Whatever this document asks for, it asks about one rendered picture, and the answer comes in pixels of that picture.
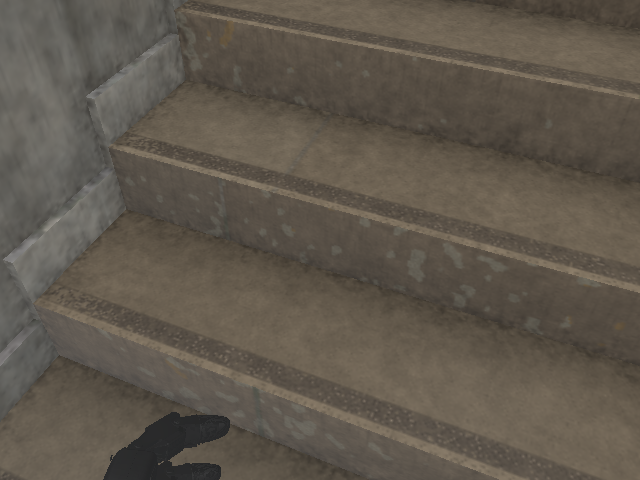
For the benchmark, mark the robot left hand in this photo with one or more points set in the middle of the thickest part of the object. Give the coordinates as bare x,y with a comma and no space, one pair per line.
161,441

